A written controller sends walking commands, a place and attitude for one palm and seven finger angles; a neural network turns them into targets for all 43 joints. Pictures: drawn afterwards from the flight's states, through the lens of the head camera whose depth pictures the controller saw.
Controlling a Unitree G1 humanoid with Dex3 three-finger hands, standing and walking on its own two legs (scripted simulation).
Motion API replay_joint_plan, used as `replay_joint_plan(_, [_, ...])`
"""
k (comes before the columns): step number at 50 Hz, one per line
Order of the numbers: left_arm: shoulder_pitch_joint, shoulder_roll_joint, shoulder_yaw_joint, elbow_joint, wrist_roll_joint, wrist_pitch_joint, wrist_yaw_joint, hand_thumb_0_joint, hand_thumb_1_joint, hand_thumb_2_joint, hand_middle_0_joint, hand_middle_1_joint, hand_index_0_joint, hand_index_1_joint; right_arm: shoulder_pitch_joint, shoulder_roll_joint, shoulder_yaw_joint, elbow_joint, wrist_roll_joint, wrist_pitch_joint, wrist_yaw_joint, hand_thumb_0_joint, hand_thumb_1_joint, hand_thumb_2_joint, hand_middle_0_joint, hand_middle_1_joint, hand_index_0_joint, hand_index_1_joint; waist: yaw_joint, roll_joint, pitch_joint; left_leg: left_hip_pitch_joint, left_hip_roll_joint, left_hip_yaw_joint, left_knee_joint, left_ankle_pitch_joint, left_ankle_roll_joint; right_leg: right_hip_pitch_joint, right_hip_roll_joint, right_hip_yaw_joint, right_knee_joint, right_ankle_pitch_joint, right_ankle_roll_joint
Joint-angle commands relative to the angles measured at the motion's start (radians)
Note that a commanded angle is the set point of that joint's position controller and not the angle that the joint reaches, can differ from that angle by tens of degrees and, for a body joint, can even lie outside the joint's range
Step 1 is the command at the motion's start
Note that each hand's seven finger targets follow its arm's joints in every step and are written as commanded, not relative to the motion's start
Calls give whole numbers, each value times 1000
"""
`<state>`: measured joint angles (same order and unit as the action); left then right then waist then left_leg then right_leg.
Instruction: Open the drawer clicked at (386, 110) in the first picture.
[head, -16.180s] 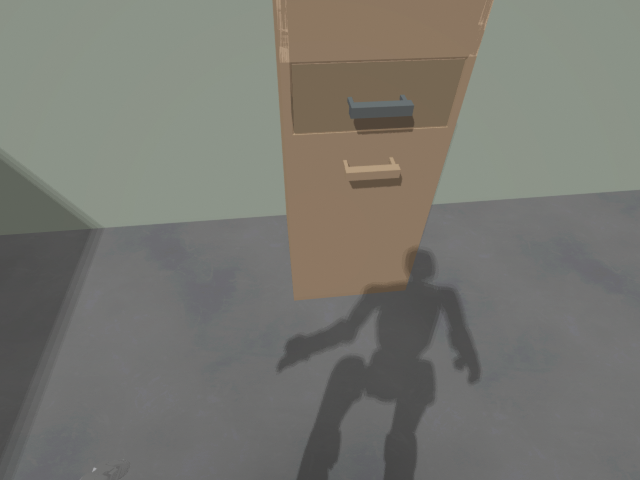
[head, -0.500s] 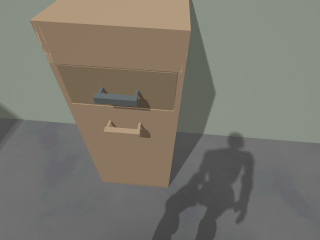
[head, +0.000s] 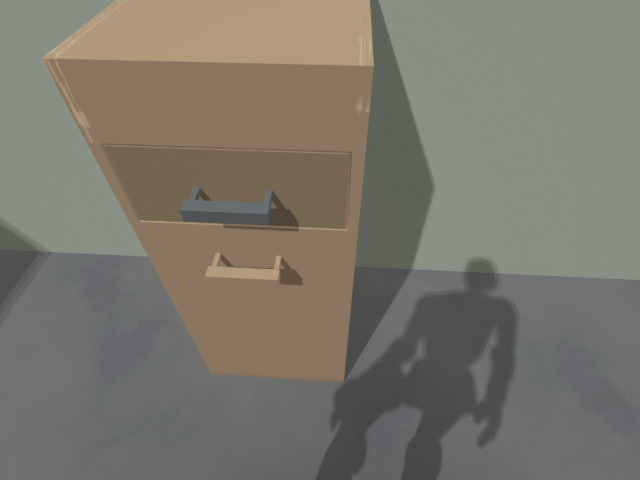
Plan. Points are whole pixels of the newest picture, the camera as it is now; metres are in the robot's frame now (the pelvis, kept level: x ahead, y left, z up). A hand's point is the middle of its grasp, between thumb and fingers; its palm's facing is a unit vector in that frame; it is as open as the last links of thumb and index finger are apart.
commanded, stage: come to a stop and stand still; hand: left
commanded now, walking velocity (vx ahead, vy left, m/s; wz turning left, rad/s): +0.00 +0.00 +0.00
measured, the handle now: (229, 203) +0.52 +0.18 +0.04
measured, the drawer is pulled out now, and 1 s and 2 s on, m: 0.00 0.00 0.00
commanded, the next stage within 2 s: look again from close up in 0.76 s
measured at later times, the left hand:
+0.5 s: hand out of the picture +0.01 +0.15 -0.17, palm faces +0.01 -0.98 -0.19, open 7.4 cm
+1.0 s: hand out of the picture +0.00 +0.13 -0.17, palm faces +0.03 -0.98 -0.19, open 7.4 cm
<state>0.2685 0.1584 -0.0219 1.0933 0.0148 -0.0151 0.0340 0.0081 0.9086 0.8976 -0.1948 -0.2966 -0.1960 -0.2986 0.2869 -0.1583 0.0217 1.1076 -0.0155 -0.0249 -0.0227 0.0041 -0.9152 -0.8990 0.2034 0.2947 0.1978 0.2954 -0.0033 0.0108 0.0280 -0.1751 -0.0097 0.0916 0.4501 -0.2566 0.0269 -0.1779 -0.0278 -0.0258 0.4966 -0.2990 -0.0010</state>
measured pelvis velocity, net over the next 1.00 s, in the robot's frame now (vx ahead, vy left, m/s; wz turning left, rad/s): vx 0.02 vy -0.04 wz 0.01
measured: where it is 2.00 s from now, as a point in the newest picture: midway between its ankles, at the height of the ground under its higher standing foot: outside the picture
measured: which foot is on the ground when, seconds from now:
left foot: down 0.00-1.00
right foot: down 0.00-1.00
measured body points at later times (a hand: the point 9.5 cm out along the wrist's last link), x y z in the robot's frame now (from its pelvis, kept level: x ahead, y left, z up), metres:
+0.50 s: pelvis +0.01 -0.02 +0.00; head +0.03 -0.03 +0.45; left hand +0.01 +0.20 -0.16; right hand +0.02 -0.24 -0.16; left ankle -0.01 +0.10 -0.74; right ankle -0.02 -0.12 -0.74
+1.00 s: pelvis +0.02 -0.04 +0.00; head +0.03 -0.04 +0.45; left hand +0.00 +0.18 -0.16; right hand +0.01 -0.25 -0.16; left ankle -0.01 +0.10 -0.74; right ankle -0.02 -0.12 -0.74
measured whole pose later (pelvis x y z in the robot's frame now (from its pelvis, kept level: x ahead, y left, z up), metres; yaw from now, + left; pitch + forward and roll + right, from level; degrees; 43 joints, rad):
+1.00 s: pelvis +0.02 -0.04 +0.00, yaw +1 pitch -1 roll +1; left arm 0.29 0.14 -0.01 1.12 0.01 -0.02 0.03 0.01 0.90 0.90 -0.20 -0.30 -0.20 -0.30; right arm 0.27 -0.14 0.01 1.16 -0.01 -0.02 -0.04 0.00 -0.92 -0.90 0.20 0.29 0.20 0.30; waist 0.01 0.00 0.03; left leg -0.14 0.04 0.06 0.41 -0.25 -0.03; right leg -0.13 0.03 -0.06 0.44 -0.30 -0.06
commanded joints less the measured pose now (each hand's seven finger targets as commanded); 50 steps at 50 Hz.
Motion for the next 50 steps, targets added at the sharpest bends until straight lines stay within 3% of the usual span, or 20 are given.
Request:
replay_joint_plan(1, [69, 101, 24, -22, -4, -14, 6, 0, 900, 900, -200, -300, -200, -300, 43, -91, -15, -20, 2, -13, -4, 0, -900, -900, 200, 300, 200, 300, 6, -5, 30, -11, 113, -113, -91, 181, 16, -21, -72, 81, -90, 197, -34])
replay_joint_plan(13, [75, 99, 26, -3, -4, -17, 7, 0, 900, 900, -200, -300, -200, -300, 26, -88, -20, 1, 3, -12, -10, 0, -900, -900, 200, 300, 200, 300, 5, -2, -3, 40, 120, -97, -75, 247, 7, 0, -79, 86, -97, 301, -37])
replay_joint_plan(21, [83, 92, 25, 5, -3, -15, 6, 0, 900, 900, -200, -300, -200, -300, 19, -80, -19, 12, 3, -7, -12, 0, -900, -900, 200, 300, 200, 300, 7, -20, 38, 28, 120, -96, -88, 197, 3, -15, -77, 90, -119, 273, -39])
replay_joint_plan(30, [85, 96, 29, 3, -4, -19, 6, 0, 900, 900, -200, -300, -200, -300, 22, -79, -20, 15, 3, -6, -12, 0, -900, -900, 200, 300, 200, 300, 7, -24, 6, 36, 119, -89, -83, 200, -4, 10, -82, 93, -123, 312, -43])
replay_joint_plan(41, [91, 89, 30, 3, -4, -17, 6, 0, 900, 900, -200, -300, -200, -300, 28, -63, -18, 24, 3, -1, -15, 0, -900, -900, 200, 300, 200, 300, 11, -21, 49, 17, 117, -88, -88, 170, -9, -6, -77, 90, -143, 281, -45])
replay_joint_plan(50, [97, 90, 32, 2, -5, -20, 5, 0, 900, 900, -200, -300, -200, -300, 38, -64, -18, 24, 3, -2, -15, 0, -900, -900, 200, 300, 200, 300, 10, -27, 25, 18, 115, -84, -82, 175, -14, 11, -81, 91, -143, 309, -47])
